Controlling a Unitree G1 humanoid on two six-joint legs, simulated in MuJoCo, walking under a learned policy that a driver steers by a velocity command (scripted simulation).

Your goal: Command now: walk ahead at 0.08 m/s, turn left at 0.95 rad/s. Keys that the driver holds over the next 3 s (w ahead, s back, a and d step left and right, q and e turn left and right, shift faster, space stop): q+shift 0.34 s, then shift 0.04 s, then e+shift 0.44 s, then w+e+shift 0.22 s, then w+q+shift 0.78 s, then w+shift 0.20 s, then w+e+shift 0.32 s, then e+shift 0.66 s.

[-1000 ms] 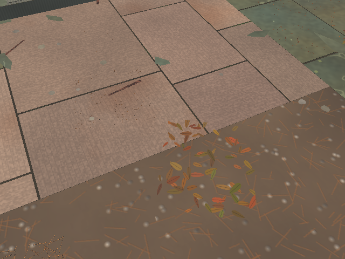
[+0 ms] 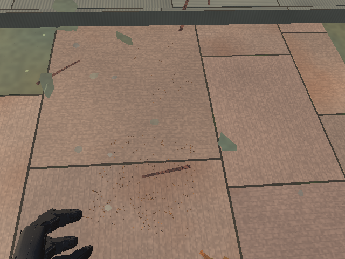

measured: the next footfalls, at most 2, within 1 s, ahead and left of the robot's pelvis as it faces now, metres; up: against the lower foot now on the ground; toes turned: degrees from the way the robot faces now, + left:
right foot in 0.14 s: +0.20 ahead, -0.15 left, +0.00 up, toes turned +20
left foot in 0.54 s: +0.05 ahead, +0.09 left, +0.00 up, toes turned +23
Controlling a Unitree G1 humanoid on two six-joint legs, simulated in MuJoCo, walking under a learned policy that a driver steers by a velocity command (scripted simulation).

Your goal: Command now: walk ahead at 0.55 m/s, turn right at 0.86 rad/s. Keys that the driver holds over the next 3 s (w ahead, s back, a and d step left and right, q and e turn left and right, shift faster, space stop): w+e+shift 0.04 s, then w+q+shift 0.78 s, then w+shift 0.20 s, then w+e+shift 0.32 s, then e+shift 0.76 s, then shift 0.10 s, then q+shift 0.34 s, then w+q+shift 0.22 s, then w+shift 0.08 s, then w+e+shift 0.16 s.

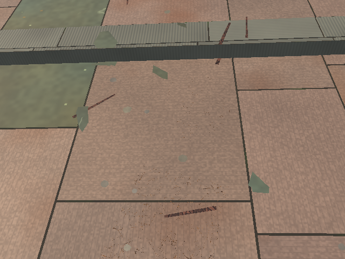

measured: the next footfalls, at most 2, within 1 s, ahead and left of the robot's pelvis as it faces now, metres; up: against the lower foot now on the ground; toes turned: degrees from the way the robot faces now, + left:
left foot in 0.42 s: +0.45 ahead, +0.01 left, +0.00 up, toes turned +3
right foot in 0.84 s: +0.92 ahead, -0.08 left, +0.00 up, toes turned +27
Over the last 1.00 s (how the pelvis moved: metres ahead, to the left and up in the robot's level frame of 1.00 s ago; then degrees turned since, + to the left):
0.10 -0.07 -0.02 4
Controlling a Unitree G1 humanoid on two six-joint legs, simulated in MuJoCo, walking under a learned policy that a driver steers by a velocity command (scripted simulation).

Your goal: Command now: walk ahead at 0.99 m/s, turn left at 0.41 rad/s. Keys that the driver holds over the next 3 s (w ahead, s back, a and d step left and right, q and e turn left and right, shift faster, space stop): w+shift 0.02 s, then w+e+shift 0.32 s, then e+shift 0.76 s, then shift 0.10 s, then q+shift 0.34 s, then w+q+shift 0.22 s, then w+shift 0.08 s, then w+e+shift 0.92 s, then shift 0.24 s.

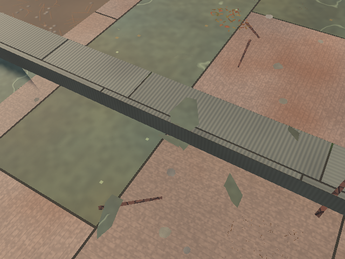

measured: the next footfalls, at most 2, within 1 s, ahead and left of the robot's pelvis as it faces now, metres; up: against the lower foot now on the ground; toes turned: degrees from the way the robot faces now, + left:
left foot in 0.26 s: +0.44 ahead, +0.11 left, +0.00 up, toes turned -3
right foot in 0.64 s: +0.75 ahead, -0.11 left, +0.00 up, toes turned -22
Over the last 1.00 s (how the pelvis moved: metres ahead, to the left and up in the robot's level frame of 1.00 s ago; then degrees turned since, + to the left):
0.81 0.02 0.01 29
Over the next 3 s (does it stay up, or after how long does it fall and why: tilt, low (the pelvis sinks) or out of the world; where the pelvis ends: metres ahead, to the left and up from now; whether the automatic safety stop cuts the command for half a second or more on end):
stays up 1.54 -0.50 0.07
